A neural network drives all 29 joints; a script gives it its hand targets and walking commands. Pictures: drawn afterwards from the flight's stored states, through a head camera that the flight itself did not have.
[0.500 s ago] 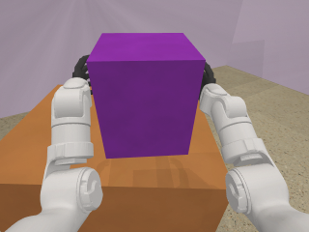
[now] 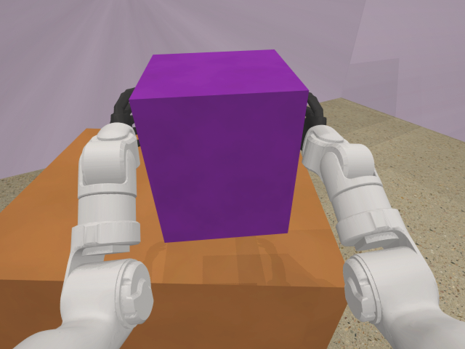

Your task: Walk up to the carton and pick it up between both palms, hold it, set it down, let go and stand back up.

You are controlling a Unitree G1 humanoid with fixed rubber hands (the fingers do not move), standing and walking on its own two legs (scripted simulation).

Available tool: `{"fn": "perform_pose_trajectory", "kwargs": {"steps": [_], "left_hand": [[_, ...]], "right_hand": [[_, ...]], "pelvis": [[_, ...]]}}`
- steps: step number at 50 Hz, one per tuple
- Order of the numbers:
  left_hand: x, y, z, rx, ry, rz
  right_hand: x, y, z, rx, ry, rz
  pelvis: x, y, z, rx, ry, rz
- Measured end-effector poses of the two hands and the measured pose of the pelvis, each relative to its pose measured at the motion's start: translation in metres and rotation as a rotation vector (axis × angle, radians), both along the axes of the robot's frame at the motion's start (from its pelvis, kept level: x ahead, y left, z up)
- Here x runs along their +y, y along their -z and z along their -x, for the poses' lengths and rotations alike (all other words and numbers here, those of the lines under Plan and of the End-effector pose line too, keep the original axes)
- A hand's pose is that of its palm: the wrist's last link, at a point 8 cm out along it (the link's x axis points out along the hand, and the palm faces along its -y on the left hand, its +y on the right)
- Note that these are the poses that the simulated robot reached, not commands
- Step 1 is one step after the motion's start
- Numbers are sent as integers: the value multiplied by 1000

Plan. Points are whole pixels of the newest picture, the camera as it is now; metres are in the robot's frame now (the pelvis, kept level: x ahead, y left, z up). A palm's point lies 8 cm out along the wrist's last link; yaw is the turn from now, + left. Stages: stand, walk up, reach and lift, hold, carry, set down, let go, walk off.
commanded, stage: hold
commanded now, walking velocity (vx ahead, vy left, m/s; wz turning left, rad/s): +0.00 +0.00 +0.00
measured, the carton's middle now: (220, 144) +0.39 +0.00 +0.25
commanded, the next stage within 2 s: none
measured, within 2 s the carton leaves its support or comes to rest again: neither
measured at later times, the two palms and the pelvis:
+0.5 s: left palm (120, 131) +0.37 +0.15 +0.29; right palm (311, 133) +0.37 -0.15 +0.28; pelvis +0.00 +0.00 +0.00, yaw +0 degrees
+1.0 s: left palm (119, 132) +0.36 +0.15 +0.29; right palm (311, 141) +0.36 -0.15 +0.27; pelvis -0.01 +0.00 +0.00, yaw +0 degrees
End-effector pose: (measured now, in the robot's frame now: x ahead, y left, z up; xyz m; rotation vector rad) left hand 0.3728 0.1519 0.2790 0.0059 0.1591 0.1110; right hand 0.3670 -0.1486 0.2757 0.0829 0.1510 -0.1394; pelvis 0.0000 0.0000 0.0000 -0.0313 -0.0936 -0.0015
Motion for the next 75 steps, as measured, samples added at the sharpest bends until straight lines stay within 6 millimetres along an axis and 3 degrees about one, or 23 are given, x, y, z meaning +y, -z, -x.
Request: {"fn": "perform_pose_trajectory", "kwargs": {"steps": [27, 51, 75], "left_hand": [[3, -6, 2, 1, 1, 0], [3, -7, 8, -8, -2, -3], [-1, -4, 0, -6, 6, -7]], "right_hand": [[3, -6, 2, 7, 1, -3], [3, 5, 9, 3, 5, -36], [-1, 5, 3, 8, 5, -7]], "pelvis": [[1, 0, 4, 8, 1, -1], [3, 0, 6, -11, 2, -4], [1, 0, 4, 4, 10, -3]]}}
